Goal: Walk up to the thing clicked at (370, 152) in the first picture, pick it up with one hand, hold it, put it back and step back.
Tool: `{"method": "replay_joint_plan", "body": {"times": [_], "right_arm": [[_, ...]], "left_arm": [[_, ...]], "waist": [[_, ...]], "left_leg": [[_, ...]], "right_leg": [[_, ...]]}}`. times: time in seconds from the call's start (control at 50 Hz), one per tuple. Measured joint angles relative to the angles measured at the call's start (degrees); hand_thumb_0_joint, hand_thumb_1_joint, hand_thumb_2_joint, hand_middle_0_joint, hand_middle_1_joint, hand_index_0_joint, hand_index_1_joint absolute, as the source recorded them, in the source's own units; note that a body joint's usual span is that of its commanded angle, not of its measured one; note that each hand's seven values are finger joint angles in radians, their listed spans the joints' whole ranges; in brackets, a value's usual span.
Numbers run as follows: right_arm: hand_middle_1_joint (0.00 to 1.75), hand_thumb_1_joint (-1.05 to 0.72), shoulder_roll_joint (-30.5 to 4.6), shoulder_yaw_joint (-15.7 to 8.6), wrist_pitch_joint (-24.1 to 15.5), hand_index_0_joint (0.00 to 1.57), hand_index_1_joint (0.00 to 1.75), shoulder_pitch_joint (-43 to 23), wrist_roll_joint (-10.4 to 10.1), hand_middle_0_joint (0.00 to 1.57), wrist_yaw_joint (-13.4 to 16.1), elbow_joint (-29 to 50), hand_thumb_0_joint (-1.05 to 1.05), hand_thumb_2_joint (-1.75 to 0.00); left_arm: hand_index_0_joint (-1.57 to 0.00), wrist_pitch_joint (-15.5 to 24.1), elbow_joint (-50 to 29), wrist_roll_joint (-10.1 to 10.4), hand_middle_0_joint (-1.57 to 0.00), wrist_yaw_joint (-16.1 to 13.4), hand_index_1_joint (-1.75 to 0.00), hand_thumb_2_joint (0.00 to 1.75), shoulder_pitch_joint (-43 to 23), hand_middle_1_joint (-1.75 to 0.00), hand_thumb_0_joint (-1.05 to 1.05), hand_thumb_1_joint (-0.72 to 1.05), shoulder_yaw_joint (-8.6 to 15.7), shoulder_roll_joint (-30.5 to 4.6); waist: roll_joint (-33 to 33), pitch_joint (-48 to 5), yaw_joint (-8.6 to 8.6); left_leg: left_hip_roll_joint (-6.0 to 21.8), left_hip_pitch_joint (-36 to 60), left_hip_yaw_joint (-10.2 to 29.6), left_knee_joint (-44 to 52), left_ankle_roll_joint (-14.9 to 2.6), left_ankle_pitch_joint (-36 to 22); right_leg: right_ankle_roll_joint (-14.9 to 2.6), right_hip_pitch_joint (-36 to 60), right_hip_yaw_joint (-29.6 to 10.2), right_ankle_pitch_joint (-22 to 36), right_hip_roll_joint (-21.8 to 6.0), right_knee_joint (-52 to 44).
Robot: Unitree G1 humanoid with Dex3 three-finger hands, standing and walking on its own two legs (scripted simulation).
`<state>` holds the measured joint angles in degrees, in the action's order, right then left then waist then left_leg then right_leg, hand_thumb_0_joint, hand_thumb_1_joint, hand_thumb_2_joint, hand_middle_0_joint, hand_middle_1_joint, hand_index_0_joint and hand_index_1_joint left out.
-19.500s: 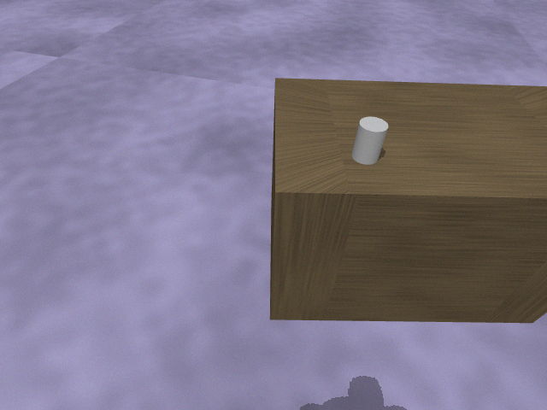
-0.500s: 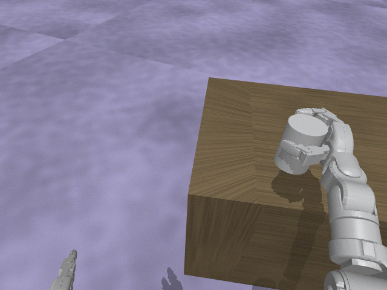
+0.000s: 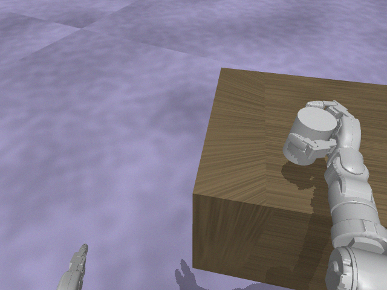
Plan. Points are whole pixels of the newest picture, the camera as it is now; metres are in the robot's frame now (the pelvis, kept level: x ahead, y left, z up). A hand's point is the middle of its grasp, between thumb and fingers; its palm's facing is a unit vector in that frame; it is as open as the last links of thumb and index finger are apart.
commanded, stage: crouch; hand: right
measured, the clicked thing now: (307, 137) +0.46 -0.19 +0.11
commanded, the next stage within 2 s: lower in 0.54 s
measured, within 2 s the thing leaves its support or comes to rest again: rests again in 1.52 s
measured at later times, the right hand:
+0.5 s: hand (310, 129) +0.49 -0.21 +0.11, palm faces +0.21 +0.98 +0.01, open 10.6 cm
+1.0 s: hand (305, 140) +0.50 -0.22 +0.06, palm faces +0.22 +0.98 +0.01, open 10.6 cm
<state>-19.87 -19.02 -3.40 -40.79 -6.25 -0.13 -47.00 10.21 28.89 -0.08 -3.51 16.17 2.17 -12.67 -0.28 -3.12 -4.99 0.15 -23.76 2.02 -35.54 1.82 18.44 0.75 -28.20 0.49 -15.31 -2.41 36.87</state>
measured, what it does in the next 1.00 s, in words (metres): stands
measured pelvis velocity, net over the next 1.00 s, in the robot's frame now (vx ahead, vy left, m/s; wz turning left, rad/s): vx -0.01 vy -0.01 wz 0.02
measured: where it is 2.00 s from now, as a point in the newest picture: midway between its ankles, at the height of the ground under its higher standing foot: outside the picture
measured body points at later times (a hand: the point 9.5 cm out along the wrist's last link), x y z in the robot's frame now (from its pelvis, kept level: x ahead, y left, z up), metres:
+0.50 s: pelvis +0.01 +0.00 -0.01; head +0.06 -0.02 +0.44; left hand +0.15 +0.26 -0.06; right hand +0.47 -0.26 +0.11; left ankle -0.01 +0.14 -0.72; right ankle +0.03 -0.13 -0.72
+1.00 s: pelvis -0.01 -0.01 -0.03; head +0.09 -0.03 +0.41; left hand +0.13 +0.26 -0.07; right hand +0.49 -0.27 +0.06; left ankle -0.01 +0.14 -0.72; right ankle +0.03 -0.13 -0.72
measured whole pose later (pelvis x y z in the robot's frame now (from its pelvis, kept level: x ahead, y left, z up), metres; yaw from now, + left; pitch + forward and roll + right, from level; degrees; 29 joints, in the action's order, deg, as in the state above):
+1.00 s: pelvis -0.01 -0.01 -0.03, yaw +1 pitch +16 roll +3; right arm -29.2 -25.8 -16.5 -50.2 -2.3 -2.5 -67.1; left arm 7.1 16.7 -2.9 -0.7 17.7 1.4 -12.9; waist 0.0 -5.7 -10.8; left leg -1.2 -41.5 1.7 -47.6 2.3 22.5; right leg 0.4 -47.0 -0.4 -20.3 -3.6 50.8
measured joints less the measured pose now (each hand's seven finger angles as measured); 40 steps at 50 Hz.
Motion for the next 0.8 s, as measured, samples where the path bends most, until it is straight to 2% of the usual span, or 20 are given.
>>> {"method": "replay_joint_plan", "body": {"times": [0.1, 0.26, 0.34, 0.6, 0.8], "right_arm": [[1.06, 0.50, -0.71, -0.82, -1.68, 0.71, 1.07, -1.22, 0.58, 0.69, -0.05, -4.20, 0.00, -1.13], [1.06, 0.50, -2.96, -2.53, -4.01, 0.70, 1.07, -1.37, 0.87, 0.69, -0.54, -5.57, 0.00, -1.13], [1.06, 0.50, -3.62, -2.34, -5.10, 0.70, 1.08, -2.82, 0.83, 0.69, -1.23, -7.53, 0.00, -1.13], [1.07, 0.50, -5.80, -4.60, -7.27, 0.70, 1.08, -5.83, 2.44, 0.68, -1.89, -12.51, 0.00, -1.14], [1.07, 0.50, -7.84, -5.09, -9.91, 0.70, 1.08, -9.29, 3.03, 0.68, -2.12, -18.21, 0.00, -1.14]], "left_arm": [[-0.06, -0.31, 1.07, -0.37, -0.06, 0.69, -0.04, 0.05, -1.54, -0.05, -0.01, -0.52, 0.54, 0.26], [-0.06, -2.06, -2.96, -0.38, -0.06, 1.42, -0.04, 0.05, -0.38, -0.05, -0.01, -0.52, 0.40, 0.86], [-0.06, -1.88, -3.48, -0.11, -0.06, 1.10, -0.05, 0.06, 0.23, -0.05, -0.01, -0.52, 0.80, 0.00], [-0.05, -3.37, -5.72, -1.04, -0.06, 2.27, -0.05, 0.06, 0.13, -0.05, -0.01, -0.52, -0.19, 0.31], [-0.05, -3.25, -8.11, -1.43, -0.06, 2.35, -0.05, 0.06, 0.58, -0.05, -0.01, -0.53, -0.80, -0.11]], "waist": [[0.08, -1.42, -0.63], [-0.30, -0.68, -1.54], [0.09, -1.06, -1.72], [-0.22, -2.17, -3.16], [0.16, -2.33, -4.18]], "left_leg": [[-0.28, -1.07, 0.04, -0.29, -0.05, 0.31], [-0.27, -3.27, 0.01, -2.06, 0.12, 1.17], [-0.36, -4.48, -0.11, -2.88, 0.13, 1.56], [-0.87, -8.57, 0.19, -5.16, 0.33, 2.01], [-0.96, -12.18, -0.11, -7.80, 0.38, 2.62]], "right_leg": [[0.07, -1.28, 0.00, -0.67, -0.29, 0.86], [-0.11, -3.53, -0.07, -1.50, -0.27, 2.64], [-0.12, -4.91, -0.22, -2.00, -0.34, 3.74], [-0.30, -9.22, -0.07, -3.01, -0.84, 6.81], [-0.40, -12.99, -0.48, -3.51, -0.85, 9.47]]}}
